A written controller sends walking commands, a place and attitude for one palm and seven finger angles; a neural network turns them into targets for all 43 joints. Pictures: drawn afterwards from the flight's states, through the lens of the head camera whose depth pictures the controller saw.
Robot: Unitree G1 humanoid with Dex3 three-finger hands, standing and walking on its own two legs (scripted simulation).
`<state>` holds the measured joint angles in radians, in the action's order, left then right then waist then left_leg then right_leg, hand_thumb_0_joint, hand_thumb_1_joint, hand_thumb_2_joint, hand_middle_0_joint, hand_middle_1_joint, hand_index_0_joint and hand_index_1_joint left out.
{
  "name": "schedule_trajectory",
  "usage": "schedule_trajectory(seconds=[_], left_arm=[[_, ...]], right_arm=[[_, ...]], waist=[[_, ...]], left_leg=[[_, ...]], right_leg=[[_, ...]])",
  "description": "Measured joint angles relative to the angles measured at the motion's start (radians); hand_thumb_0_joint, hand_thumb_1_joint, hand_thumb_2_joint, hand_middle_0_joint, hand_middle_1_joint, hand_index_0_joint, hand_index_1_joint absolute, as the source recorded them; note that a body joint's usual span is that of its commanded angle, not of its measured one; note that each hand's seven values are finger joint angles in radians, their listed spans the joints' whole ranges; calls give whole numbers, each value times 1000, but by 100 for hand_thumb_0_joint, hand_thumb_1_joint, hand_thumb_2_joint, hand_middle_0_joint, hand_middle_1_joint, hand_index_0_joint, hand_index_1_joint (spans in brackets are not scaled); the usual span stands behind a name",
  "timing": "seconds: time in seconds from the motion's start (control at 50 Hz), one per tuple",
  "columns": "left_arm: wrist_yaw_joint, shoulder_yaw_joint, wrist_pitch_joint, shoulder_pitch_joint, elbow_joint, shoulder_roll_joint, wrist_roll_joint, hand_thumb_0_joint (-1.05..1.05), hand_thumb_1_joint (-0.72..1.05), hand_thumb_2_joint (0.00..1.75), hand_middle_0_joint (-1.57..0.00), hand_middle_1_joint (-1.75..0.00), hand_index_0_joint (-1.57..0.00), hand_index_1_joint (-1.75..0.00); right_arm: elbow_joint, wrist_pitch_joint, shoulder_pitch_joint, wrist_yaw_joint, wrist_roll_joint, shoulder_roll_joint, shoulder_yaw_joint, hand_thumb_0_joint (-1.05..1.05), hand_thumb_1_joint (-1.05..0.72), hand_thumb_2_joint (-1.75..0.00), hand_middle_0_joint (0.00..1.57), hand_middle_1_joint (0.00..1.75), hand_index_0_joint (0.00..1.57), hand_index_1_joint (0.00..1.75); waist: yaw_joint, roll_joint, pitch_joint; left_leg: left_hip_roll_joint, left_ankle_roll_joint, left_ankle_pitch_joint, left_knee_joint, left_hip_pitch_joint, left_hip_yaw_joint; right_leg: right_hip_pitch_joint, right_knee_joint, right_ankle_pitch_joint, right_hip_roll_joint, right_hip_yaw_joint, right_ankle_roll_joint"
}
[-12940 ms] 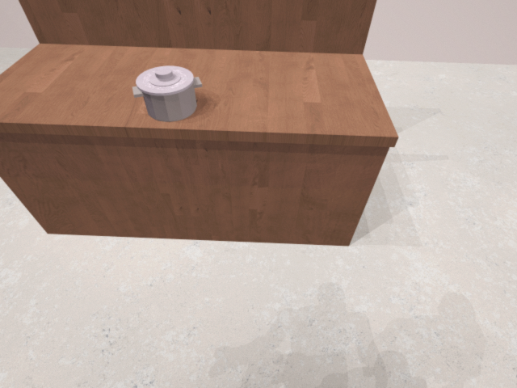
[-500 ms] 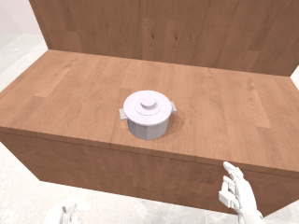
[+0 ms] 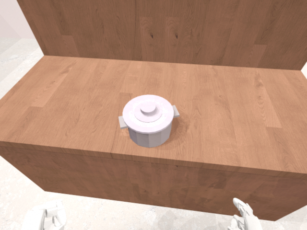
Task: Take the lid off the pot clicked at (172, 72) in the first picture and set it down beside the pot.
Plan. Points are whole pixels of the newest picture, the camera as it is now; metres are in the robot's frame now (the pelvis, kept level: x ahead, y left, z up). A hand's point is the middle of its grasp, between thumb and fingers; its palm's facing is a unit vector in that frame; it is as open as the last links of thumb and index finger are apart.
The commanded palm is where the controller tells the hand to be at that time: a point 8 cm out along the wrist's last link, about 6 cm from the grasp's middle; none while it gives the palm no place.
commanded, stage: raise the hand higher, near the body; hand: left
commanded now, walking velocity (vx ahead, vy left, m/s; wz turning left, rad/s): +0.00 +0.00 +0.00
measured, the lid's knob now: (148, 108) +0.49 +0.07 +0.02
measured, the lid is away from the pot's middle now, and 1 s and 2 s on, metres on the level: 0.00 0.00 0.00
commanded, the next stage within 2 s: reach forward and open the fingers in 0.50 s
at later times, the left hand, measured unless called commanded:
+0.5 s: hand (45, 195) +0.17 +0.24 +0.08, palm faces +0.30 -0.86 -0.41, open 3.1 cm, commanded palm +0.12 +0.28 +0.12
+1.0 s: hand (35, 188) +0.18 +0.27 +0.08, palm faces -0.29 -0.06 -0.96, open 3.3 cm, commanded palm +0.18 +0.27 +0.14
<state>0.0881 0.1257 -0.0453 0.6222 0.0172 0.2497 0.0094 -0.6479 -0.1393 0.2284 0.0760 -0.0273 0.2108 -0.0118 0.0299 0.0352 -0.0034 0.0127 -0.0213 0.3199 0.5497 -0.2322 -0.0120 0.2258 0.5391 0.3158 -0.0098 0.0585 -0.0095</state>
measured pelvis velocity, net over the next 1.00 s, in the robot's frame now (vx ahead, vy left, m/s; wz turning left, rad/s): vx -0.01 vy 0.01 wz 0.00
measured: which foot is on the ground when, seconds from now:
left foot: down 0.00-1.00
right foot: down 0.00-1.00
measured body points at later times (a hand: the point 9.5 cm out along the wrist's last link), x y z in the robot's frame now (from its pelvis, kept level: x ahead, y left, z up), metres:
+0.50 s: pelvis +0.01 +0.01 +0.01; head +0.00 -0.01 +0.46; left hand +0.15 +0.29 +0.11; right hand +0.22 -0.19 -0.07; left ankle -0.02 +0.11 -0.73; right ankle -0.02 -0.11 -0.73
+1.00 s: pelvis -0.01 +0.01 +0.01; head +0.00 -0.04 +0.45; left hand +0.19 +0.27 +0.14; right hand +0.20 -0.22 -0.09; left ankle -0.02 +0.10 -0.73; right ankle -0.02 -0.11 -0.73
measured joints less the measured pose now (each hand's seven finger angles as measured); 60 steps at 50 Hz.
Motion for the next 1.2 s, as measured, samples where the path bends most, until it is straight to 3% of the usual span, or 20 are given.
schedule_trajectory(seconds=[0.36,0.62,0.7,0.74,0.78,0.82,0.88,1.02,1.1,1.2], left_arm=[[-9,38,-22,12,238,30,5,1,90,90,-129,-150,-129,-150],[-9,84,-41,-34,356,60,17,1,89,90,-130,-150,-130,-150],[29,45,43,-57,411,157,-385,1,88,89,-129,-149,-129,-150],[26,26,82,-61,412,213,-553,1,86,89,-127,-147,-127,-148],[5,7,116,-67,399,269,-676,1,83,90,-125,-144,-125,-145],[-29,-9,133,-79,377,317,-750,1,79,91,-124,-140,-124,-140],[-102,-21,128,-106,331,359,-780,0,72,94,-121,-130,-121,-131],[-269,-33,42,-198,277,406,-760,0,52,104,-115,-106,-115,-106],[-280,-19,-14,-252,257,403,-758,0,41,108,-110,-91,-110,-92],[-275,-34,-26,-327,218,389,-779,0,27,112,-104,-74,-104,-74]], right_arm=[[67,3,-66,-16,12,-23,24,2,-90,-90,20,30,20,30],[56,26,-37,-28,13,-19,42,2,-90,-90,21,30,20,30],[86,109,-40,-51,23,11,47,2,-90,-90,21,30,20,30],[95,165,-61,-66,22,25,45,2,-90,-90,21,30,20,30],[101,213,-82,-76,16,41,42,2,-90,-90,21,30,20,30],[105,241,-96,-78,8,57,37,2,-90,-90,21,30,20,30],[103,257,-108,-75,-6,73,28,2,-90,-90,21,30,20,30],[119,252,-99,-56,-11,86,18,2,-90,-90,20,30,20,30],[121,252,-92,-61,-10,81,13,2,-90,-90,20,30,19,30],[107,261,-85,-75,-11,73,11,2,-90,-90,20,30,20,30]], waist=[[42,7,-2],[40,20,-17],[54,24,11],[57,31,17],[56,43,17],[52,58,21],[42,79,27],[31,95,23],[31,91,10],[33,85,-6]], left_leg=[[4,-5,-16,-65,80,7],[4,-7,-28,-87,105,4],[0,-6,-21,-54,39,-11],[-4,-6,-19,-40,11,-24],[-8,-6,-19,-32,-7,-31],[-9,-7,-21,-31,-15,-31],[-5,-9,-30,-42,-13,-23],[4,-12,-56,-72,-1,0],[5,-11,-70,-85,0,5],[9,-14,-86,-97,1,5]], right_leg=[[-91,-83,-23,-2,7,7],[-117,-110,-40,-1,3,10],[-40,-65,-32,1,-11,5],[-4,-46,-32,5,-23,3],[16,-38,-35,9,-30,3],[23,-39,-38,9,-30,4],[16,-52,-44,6,-23,6],[-8,-90,-65,-1,0,9],[-14,-109,-81,-2,6,8],[-15,-120,-96,-5,6,10]])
